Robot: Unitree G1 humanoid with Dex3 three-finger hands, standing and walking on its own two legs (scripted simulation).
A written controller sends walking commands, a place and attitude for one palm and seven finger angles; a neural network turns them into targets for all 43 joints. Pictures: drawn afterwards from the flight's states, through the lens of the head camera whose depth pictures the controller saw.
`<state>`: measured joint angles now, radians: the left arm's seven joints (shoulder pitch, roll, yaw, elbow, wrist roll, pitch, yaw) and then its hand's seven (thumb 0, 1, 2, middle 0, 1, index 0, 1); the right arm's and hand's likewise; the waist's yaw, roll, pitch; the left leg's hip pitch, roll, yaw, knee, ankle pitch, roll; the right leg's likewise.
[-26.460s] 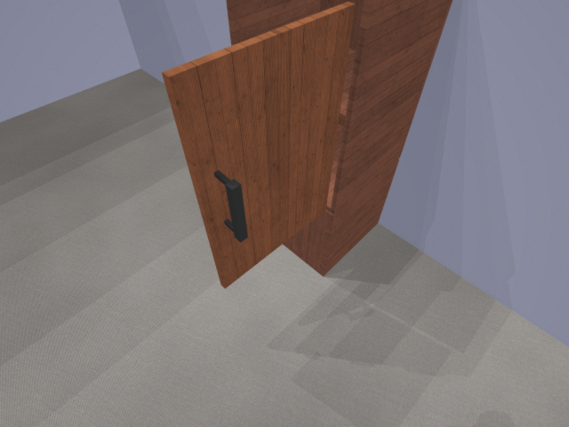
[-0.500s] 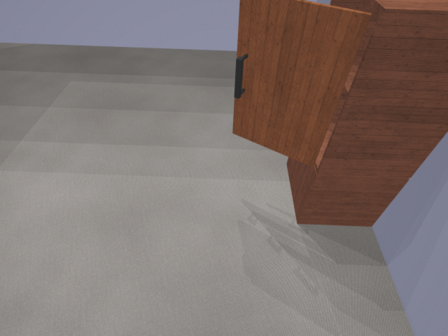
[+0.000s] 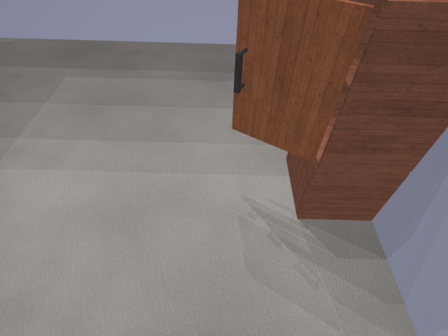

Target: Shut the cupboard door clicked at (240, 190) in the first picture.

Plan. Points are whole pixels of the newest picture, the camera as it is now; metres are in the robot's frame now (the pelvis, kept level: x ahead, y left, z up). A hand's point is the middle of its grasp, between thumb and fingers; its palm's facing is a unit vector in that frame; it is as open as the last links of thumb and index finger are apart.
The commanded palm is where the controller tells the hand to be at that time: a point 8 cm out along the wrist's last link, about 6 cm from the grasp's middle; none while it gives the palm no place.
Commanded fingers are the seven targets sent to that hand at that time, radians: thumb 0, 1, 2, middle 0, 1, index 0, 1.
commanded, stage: look to check the result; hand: left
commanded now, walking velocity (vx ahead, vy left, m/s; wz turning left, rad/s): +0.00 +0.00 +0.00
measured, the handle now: (240, 71) +1.00 -0.01 -0.04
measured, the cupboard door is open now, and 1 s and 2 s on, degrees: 59 59 59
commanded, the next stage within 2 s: walk to a spot facing it in 0.16 s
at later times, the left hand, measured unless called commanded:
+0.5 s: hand out of the picture +0.02 +0.20 -0.18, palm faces +0.09 -0.97 -0.24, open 7.4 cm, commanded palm none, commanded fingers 0.00 0.90 0.90 -0.20 -0.30 -0.20 -0.30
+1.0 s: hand out of the picture +0.08 +0.23 -0.15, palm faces +0.31 -0.92 -0.25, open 7.4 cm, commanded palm none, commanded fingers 0.00 0.90 0.90 -0.20 -0.30 -0.20 -0.30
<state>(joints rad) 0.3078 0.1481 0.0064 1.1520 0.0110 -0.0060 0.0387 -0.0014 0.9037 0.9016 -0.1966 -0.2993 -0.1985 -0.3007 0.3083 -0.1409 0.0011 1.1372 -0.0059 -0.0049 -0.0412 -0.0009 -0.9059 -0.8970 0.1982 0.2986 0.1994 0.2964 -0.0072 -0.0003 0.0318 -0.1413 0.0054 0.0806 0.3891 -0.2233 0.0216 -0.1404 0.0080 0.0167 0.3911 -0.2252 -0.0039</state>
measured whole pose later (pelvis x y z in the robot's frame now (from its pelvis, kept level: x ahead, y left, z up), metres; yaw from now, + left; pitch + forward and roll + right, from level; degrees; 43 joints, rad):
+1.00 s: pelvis +0.04 -0.01 +0.00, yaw +21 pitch +2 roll -1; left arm 0.13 0.24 0.07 0.89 0.03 0.02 -0.02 0.00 0.90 0.90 -0.20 -0.30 -0.20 -0.30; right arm 0.34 -0.22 -0.04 0.98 -0.03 0.00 -0.01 0.00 -0.90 -0.90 0.20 0.30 0.20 0.30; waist -0.05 0.02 0.05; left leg -0.23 -0.05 -0.14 0.43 -0.24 0.03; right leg -0.46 -0.04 0.00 0.76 -0.34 0.06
